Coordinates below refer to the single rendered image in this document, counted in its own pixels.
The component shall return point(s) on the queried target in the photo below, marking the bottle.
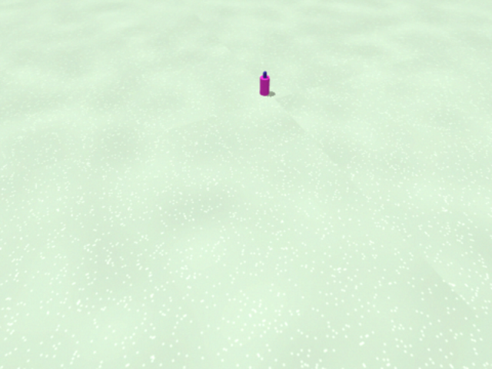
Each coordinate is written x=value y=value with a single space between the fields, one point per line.
x=264 y=84

